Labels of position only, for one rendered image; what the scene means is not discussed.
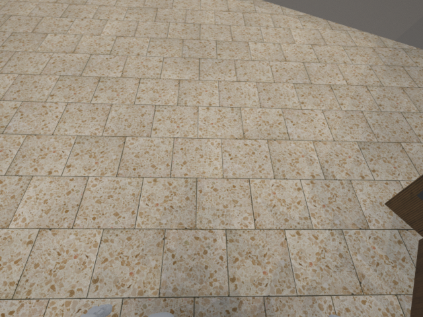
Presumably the left robot hand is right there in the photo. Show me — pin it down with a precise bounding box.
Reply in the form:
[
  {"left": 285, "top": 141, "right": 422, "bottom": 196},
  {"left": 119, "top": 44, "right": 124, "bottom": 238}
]
[{"left": 80, "top": 304, "right": 112, "bottom": 317}]

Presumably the cupboard door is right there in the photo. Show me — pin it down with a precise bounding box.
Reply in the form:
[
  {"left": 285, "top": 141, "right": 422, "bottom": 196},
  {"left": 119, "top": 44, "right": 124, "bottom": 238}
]
[{"left": 385, "top": 175, "right": 423, "bottom": 237}]

